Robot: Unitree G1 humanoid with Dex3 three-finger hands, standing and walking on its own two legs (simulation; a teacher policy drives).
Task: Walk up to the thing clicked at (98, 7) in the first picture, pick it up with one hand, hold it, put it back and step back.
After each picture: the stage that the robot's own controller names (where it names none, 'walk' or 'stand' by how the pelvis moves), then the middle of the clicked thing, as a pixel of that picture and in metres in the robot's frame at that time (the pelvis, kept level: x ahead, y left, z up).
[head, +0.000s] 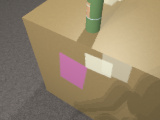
stand; (94, 4) +0.64 -0.04 +0.14
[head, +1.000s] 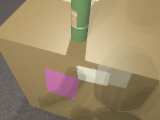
walk; (80, 11) +0.56 +0.02 +0.14
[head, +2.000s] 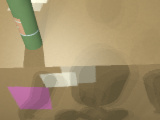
stand; (24, 17) +0.50 +0.22 +0.17
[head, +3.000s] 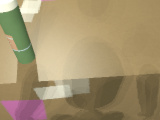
stand; (16, 33) +0.46 +0.24 +0.14
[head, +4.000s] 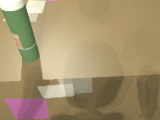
stand; (22, 32) +0.47 +0.22 +0.13
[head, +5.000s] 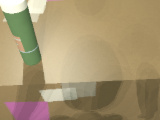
stand; (24, 34) +0.45 +0.22 +0.14
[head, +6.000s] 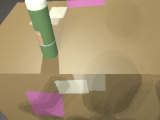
stand; (44, 30) +0.51 +0.21 +0.14
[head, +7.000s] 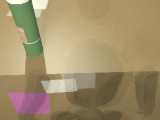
stand; (27, 26) +0.49 +0.21 +0.14
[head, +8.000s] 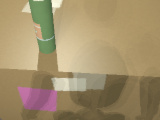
stand; (43, 23) +0.50 +0.17 +0.14
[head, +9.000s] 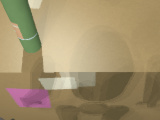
rise first; (22, 21) +0.48 +0.22 +0.14
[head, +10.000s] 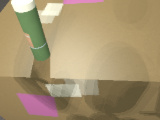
go down; (34, 32) +0.48 +0.23 +0.14
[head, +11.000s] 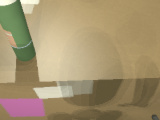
go down; (16, 28) +0.46 +0.20 +0.14
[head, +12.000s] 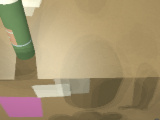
approach; (17, 27) +0.48 +0.21 +0.14
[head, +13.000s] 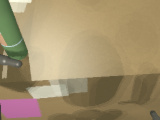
close; (5, 26) +0.46 +0.22 +0.16
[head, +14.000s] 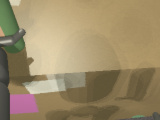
lift; (1, 17) +0.47 +0.23 +0.17
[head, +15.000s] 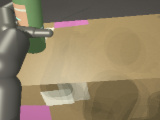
lift; (28, 8) +0.36 +0.14 +0.36
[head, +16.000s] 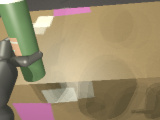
hold; (23, 39) +0.35 +0.18 +0.24
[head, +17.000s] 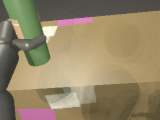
hold; (26, 21) +0.34 +0.15 +0.32
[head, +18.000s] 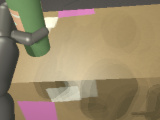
hold; (26, 10) +0.32 +0.14 +0.34
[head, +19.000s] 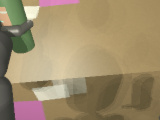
crouch; (10, 9) +0.42 +0.21 +0.27
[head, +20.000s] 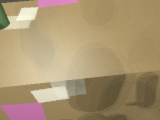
lower; out of the picture +0.47 +0.25 +0.34
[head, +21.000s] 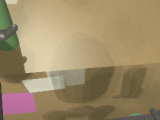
lower; out of the picture +0.48 +0.25 +0.18
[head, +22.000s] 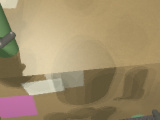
lower; out of the picture +0.46 +0.25 +0.18
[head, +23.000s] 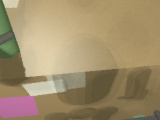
lower; out of the picture +0.46 +0.25 +0.18
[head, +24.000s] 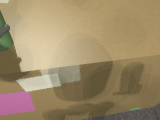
lower; out of the picture +0.48 +0.25 +0.18
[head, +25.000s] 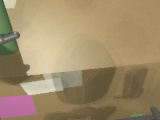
open; out of the picture +0.48 +0.24 +0.18
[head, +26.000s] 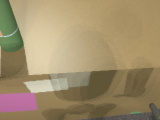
sink last; out of the picture +0.45 +0.23 +0.17
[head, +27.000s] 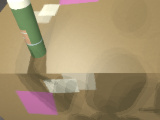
sink last; (30, 29) +0.50 +0.25 +0.15
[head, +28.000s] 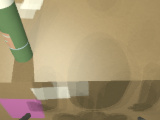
stand; (13, 31) +0.45 +0.26 +0.14
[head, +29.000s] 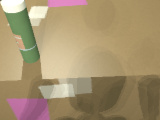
stand; (23, 33) +0.48 +0.24 +0.14
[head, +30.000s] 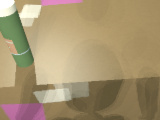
stand; (15, 37) +0.45 +0.25 +0.13
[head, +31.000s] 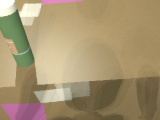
stand; (15, 37) +0.45 +0.24 +0.13
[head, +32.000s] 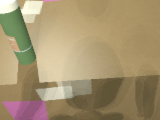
stand; (17, 34) +0.45 +0.24 +0.14
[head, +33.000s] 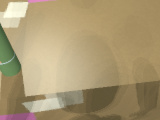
stand; out of the picture +0.39 +0.28 +0.14
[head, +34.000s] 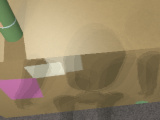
walk; out of the picture +0.50 +0.29 +0.15
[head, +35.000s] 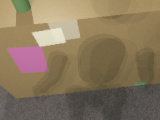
walk; out of the picture +0.69 +0.33 +0.16
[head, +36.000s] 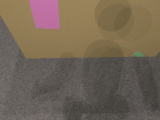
walk; out of the picture +1.02 +0.22 +0.17
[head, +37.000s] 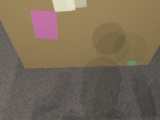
stand; out of the picture +1.07 +0.24 +0.16
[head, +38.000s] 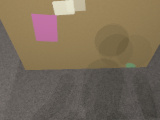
stand; out of the picture +1.09 +0.24 +0.13
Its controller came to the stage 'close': yes
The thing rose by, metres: 0.27
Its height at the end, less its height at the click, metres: +0.00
